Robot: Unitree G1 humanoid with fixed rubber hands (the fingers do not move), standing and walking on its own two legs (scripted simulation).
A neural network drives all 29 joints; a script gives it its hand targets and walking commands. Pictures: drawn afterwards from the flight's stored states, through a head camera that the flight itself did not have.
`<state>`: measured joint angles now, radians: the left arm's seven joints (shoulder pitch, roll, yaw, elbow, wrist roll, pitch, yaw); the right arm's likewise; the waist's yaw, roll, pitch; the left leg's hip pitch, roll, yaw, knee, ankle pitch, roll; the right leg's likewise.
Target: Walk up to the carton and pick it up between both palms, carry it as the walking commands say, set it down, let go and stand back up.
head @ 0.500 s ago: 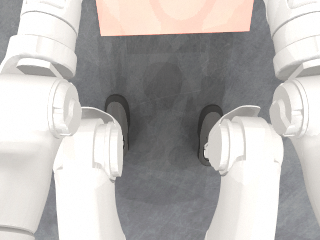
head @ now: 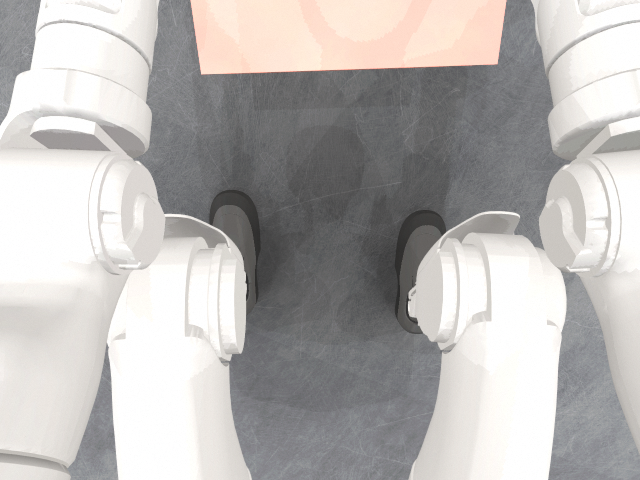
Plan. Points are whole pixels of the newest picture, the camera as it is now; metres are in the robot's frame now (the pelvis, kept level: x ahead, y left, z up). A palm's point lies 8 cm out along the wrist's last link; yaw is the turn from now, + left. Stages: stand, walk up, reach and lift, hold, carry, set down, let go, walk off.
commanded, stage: reach and lift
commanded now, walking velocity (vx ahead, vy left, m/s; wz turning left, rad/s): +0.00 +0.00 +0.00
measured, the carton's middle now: out of the picture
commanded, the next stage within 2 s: none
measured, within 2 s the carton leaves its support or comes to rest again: leaves its support in 0.36 s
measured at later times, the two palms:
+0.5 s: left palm out of the picture +0.57 +0.15 -0.17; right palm out of the picture +0.58 -0.15 -0.17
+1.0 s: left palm out of the picture +0.57 +0.15 -0.12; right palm out of the picture +0.57 -0.15 -0.12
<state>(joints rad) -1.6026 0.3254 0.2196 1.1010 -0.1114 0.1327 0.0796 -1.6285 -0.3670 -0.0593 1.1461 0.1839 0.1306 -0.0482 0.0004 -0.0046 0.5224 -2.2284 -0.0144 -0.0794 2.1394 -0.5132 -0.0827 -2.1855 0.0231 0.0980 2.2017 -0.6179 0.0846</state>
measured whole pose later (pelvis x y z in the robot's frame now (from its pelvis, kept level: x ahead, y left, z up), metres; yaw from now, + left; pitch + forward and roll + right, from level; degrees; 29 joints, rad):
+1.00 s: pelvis -0.01 +0.00 +0.00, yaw +0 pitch +28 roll +1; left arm -1.55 0.28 0.24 0.84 -0.11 0.40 0.20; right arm -1.59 -0.35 -0.09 0.91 0.13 0.40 -0.14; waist 0.00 0.00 0.53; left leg -2.12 -0.02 -0.08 2.14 -0.51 -0.08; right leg -2.08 0.03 0.10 2.21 -0.62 0.08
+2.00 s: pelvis -0.04 +0.00 +0.08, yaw +0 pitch +18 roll +1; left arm -1.40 0.21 0.28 0.73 -0.11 0.49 0.22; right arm -1.44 -0.27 -0.19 0.79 0.04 0.51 -0.11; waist 0.00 0.00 0.53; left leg -1.75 -0.02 -0.08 1.90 -0.47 -0.08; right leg -1.72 0.03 0.09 1.96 -0.56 0.08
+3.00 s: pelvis -0.05 +0.00 +0.19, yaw -1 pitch +7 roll +1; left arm -1.24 0.16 0.29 0.69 -0.09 0.52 0.22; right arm -1.28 -0.21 -0.20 0.76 0.01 0.54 -0.10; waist 0.00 0.00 0.52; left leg -1.28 -0.02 -0.08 1.55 -0.40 -0.08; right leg -1.27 0.03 0.09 1.61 -0.48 0.07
